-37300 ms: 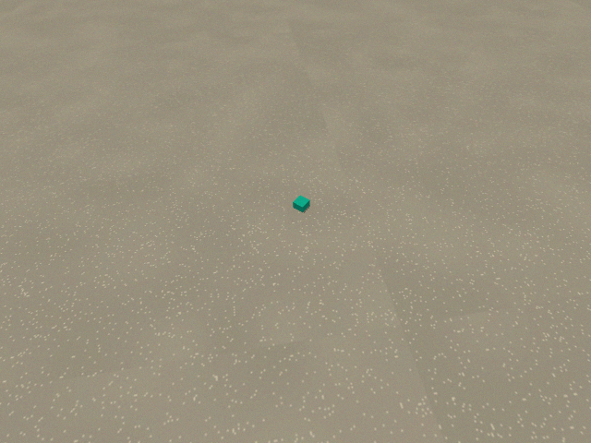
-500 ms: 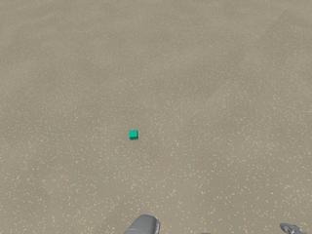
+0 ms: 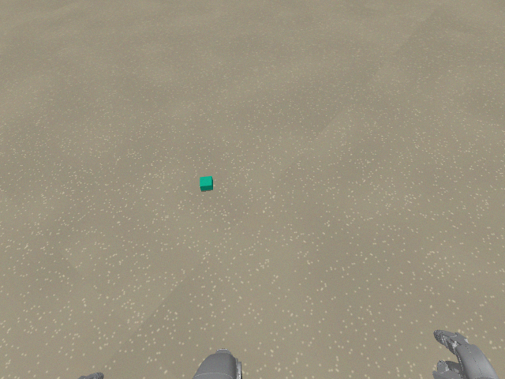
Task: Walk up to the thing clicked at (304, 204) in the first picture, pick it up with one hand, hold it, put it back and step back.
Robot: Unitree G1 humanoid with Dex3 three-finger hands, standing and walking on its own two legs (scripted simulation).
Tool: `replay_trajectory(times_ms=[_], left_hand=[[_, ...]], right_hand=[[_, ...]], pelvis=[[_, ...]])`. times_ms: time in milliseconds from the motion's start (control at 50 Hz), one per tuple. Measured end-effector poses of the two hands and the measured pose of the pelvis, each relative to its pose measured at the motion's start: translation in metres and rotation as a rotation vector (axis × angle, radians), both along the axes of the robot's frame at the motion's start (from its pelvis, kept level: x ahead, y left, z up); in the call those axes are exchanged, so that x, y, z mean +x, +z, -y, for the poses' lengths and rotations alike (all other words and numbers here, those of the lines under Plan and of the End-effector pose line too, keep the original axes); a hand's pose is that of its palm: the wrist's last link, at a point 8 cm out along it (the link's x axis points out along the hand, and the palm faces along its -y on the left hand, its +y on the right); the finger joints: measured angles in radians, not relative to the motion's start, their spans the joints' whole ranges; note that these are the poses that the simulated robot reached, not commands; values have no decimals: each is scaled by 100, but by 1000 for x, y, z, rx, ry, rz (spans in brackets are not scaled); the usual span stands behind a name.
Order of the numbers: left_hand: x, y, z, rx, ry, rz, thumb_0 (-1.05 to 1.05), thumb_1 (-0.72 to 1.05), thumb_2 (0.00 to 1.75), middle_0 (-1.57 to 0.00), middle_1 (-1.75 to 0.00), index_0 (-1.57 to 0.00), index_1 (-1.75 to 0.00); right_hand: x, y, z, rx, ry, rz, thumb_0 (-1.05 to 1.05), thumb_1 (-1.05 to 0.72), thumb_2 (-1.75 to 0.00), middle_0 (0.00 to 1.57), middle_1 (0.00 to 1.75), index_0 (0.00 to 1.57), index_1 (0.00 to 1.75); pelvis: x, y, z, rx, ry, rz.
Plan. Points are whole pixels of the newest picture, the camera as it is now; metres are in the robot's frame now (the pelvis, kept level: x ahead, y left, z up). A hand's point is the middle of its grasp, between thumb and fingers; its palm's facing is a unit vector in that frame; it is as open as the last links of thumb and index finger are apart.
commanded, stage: step back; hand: left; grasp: from above
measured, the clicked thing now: (206, 183) +1.02 +0.31 -0.73
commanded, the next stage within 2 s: stand in 1.14 s
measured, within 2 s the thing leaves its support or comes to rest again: neither
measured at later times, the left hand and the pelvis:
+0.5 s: hand out of the picture -0.02 +0.29 -0.13, palm faces +0.06 -0.92 -0.40, open 7.4 cm; pelvis -0.06 +0.00 +0.02, yaw +4 degrees
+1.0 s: hand out of the picture +0.04 +0.29 -0.14, palm faces +0.09 -0.92 -0.38, open 7.4 cm; pelvis -0.01 +0.02 +0.01, yaw +4 degrees
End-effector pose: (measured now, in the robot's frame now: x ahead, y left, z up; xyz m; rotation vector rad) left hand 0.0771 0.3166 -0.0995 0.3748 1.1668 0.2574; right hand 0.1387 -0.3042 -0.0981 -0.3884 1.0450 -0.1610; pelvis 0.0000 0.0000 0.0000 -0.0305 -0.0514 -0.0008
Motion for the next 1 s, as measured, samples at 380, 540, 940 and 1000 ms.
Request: replay_trajectory(times_ms=[380,540,940,1000], left_hand=[[-117,12,-24,0,107,-32,1,90,90,-21,-30,-20,-30],[-103,10,-10,-17,75,-36,1,91,90,-21,-30,-20,-30],[-57,-3,-18,-43,112,-22,1,90,90,-21,-30,-20,-30],[-47,-3,-19,-45,100,-23,1,91,90,-21,-30,-20,-30]], right_hand=[[-144,-3,-8,16,-25,-203,1,-90,-90,21,30,20,30],[-139,0,1,32,-44,-169,1,-90,-90,21,30,21,31],[-35,-2,-31,16,32,-103,0,-90,-90,21,30,20,30],[-22,0,-40,34,34,-87,0,-90,-90,21,30,20,30]], pelvis=[[-62,14,-10,48,78,-7],[-55,15,3,32,58,-10],[-14,9,-17,36,77,-16],[-10,12,-17,20,72,-20]])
